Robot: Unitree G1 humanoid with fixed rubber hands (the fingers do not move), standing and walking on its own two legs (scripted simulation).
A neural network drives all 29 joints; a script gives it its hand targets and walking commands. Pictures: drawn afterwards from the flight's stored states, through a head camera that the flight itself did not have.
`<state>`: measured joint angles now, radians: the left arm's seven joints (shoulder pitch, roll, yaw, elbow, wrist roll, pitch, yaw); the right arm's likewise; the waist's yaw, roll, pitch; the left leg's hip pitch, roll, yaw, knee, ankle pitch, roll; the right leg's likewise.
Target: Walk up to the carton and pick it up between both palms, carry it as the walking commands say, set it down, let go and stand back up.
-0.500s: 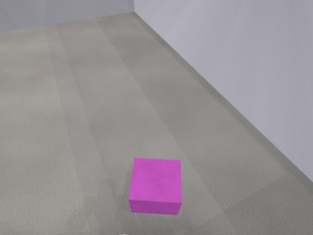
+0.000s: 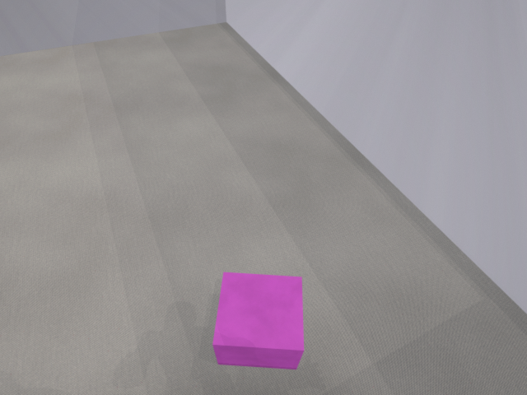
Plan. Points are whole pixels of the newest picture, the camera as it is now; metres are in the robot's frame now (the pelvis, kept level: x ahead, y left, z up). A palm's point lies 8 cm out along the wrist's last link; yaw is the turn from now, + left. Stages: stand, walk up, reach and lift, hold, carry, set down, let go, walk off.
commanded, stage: walk up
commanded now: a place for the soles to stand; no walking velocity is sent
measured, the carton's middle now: (259, 320) +0.48 +0.02 -0.64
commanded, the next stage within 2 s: reach and lift in 0.26 s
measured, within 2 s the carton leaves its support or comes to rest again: neither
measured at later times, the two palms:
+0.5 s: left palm (131, 370) +0.18 +0.23 -0.09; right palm (462, 384) +0.18 -0.28 -0.06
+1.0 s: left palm (143, 330) +0.24 +0.21 -0.06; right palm (419, 310) +0.28 -0.23 -0.03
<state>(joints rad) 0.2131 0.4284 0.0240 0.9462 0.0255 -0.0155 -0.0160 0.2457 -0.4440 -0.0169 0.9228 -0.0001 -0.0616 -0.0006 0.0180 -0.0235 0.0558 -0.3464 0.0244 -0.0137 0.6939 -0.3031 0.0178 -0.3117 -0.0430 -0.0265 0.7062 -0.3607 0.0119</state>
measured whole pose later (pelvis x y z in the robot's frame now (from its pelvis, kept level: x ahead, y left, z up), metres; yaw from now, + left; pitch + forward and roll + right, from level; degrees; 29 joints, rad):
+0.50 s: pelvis -0.02 +0.00 +0.00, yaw +0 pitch -4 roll +0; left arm -0.04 0.21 0.04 0.60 0.01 0.24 -0.02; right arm -0.05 -0.28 -0.16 0.69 -0.04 0.17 0.02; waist 0.02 -0.05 0.18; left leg -0.34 0.02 -0.01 0.69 -0.28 -0.01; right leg -0.31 -0.04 -0.02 0.70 -0.33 0.01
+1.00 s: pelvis -0.03 +0.00 +0.00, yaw +0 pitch -4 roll +0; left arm -0.26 0.17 0.04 0.73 0.02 0.26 0.00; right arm -0.33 -0.21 -0.17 0.68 -0.05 0.23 0.00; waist 0.02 0.01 0.18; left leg -0.34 0.02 -0.01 0.69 -0.27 -0.01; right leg -0.31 -0.04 -0.02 0.70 -0.32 0.02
